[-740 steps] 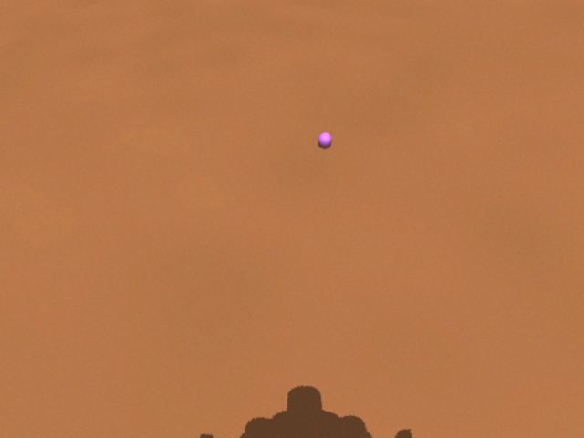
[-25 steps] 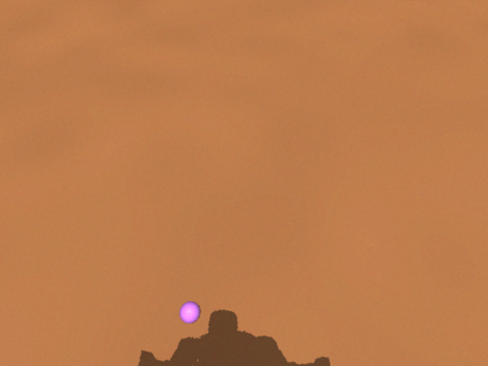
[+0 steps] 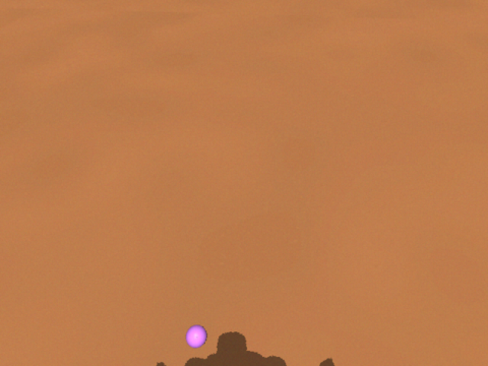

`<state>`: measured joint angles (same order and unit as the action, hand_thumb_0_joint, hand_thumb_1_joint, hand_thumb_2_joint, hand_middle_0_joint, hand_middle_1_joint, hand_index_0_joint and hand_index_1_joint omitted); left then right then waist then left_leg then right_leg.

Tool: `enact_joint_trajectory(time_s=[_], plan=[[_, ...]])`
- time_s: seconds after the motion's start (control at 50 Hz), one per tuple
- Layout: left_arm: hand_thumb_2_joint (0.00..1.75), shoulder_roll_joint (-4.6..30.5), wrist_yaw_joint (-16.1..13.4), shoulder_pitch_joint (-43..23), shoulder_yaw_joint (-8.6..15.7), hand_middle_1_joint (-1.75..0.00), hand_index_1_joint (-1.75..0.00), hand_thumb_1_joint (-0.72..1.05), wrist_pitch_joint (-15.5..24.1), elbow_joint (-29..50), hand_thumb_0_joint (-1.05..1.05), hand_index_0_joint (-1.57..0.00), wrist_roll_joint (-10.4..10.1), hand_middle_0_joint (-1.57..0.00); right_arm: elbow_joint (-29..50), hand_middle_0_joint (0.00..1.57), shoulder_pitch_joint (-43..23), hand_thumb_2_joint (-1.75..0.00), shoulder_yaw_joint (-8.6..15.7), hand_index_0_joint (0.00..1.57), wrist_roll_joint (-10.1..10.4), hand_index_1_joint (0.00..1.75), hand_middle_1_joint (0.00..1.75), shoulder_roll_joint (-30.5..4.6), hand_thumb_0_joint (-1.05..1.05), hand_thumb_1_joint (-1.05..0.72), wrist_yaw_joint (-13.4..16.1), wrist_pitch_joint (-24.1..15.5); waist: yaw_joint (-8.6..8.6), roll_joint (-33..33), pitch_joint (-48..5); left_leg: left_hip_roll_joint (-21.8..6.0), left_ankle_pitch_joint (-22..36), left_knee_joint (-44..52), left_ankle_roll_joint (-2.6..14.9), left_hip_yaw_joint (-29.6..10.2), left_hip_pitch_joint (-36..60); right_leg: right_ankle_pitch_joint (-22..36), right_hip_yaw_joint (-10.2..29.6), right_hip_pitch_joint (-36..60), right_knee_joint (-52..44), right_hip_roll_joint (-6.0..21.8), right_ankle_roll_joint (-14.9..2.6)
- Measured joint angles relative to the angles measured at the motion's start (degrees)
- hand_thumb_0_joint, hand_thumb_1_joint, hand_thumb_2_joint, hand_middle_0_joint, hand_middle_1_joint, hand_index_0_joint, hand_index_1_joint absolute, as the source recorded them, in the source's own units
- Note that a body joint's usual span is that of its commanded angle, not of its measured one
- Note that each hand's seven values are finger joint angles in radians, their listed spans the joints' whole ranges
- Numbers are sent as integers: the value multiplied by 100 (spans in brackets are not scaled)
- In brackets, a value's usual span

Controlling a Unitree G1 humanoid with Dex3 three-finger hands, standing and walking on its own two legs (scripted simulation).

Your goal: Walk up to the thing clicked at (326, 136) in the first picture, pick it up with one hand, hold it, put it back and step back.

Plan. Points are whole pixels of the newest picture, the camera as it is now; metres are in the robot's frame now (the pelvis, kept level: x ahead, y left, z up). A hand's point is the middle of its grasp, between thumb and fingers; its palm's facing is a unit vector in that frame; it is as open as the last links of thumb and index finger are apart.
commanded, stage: walk up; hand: left
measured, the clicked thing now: (196, 336) +0.39 +0.22 -0.74
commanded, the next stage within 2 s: stand in 0.84 s
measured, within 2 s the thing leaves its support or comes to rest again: neither
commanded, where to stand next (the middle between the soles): +0.01 -0.01 m, yaw -1 degrees
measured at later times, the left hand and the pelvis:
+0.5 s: hand out of the picture +0.08 +0.25 -0.15, palm faces -0.02 -0.94 -0.35, open 7.3 cm; pelvis +0.00 +0.00 +0.00, yaw +0 degrees
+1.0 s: hand out of the picture +0.07 +0.24 -0.16, palm faces -0.03 -0.94 -0.34, open 7.3 cm; pelvis -0.01 -0.01 +0.00, yaw +0 degrees
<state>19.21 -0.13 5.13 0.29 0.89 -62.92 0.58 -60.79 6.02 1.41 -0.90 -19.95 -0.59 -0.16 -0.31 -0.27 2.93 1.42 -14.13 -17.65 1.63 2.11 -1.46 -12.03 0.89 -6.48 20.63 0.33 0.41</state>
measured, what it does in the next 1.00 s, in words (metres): stands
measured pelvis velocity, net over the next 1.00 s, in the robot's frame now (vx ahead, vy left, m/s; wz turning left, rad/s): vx -0.01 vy -0.01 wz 0.00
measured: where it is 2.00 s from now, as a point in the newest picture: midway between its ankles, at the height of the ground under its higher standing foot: outside the picture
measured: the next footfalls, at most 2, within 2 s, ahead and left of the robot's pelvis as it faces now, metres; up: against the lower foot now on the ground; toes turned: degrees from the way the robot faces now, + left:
none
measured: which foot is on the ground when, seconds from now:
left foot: down 0.00-1.00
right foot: down 0.00-1.00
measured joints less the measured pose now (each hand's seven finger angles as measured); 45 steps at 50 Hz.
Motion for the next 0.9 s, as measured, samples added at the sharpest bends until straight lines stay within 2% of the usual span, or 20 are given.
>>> enact_joint_trajectory(time_s=[0.16,0.9], plan=[[90,42,-4,-13,9,-30,-30,91,-14,-39,1,-21,17,-20,-51,21,12,-89,32,21,3,30,30,-69,1,-91,15,15,34,13,23,-18,15,58,-15,6,37,15,4,30,-51,-19,-13],[90,23,14,111,-7,-30,-30,91,-33,-132,1,-21,8,-20,-191,21,127,-89,-26,21,-1,30,30,25,1,-91,7,2,42,8,41,-59,139,119,-49,28,-8,180,21,3,-171,-59,-40]])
